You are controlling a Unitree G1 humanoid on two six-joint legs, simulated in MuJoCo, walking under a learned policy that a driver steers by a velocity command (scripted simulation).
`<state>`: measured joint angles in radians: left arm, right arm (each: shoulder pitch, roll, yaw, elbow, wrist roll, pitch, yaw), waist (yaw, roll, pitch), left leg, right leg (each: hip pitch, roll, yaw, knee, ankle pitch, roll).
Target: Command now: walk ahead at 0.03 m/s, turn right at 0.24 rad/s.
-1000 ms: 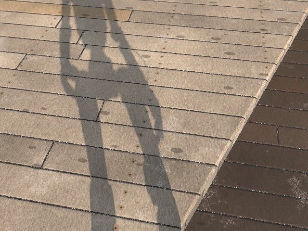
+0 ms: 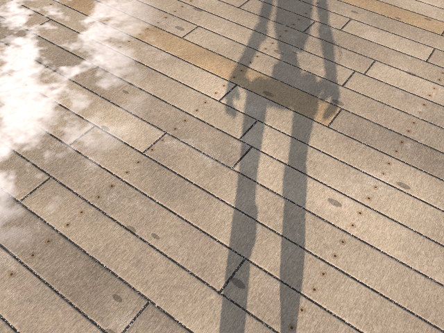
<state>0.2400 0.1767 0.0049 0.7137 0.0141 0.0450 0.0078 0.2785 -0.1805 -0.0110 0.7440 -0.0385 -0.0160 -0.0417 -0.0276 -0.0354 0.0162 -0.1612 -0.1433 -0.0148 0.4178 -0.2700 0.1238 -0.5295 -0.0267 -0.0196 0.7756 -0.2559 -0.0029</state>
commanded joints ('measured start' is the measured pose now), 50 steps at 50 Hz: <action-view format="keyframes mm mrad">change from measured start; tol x32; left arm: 1 -46 98 33 -94 -4 -31 -2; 50 -277 108 52 -142 20 -78 -66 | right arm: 1 43 -161 -44 -57 4 2 -10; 22 -184 -135 -28 -185 8 60 2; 50 264 -175 -59 51 16 -79 25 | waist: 1 -20 126 -30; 6 81 -251 -167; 50 -76 162 69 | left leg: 1 113 326 -148 33 722 86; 4 7 268 -92 215 596 9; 6 -334 24 44 619 -327 -96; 13 -434 106 -42 756 -107 -167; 28 14 79 25 103 -89 -92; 32 -30 479 -639 -350 -609 79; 50 215 347 -189 -233 322 94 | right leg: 1 30 44 -33 -104 -127 -30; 6 500 -361 548 -397 861 -346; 30 -87 93 325 -128 -461 -55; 37 -172 76 93 266 -1 12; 50 -151 24 -50 -108 56 -15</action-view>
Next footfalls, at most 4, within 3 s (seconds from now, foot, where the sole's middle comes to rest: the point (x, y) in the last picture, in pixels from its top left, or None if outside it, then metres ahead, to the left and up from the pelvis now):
0.08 right None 0.10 -0.10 -0.77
0.60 left None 0.13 0.09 -0.77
1.12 right None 0.32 -0.18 -0.77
1.64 left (256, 274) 0.68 -0.11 -0.77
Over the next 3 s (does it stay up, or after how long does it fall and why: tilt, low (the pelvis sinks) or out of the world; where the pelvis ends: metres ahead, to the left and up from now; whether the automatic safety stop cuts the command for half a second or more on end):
stays up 0.88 -0.13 0.01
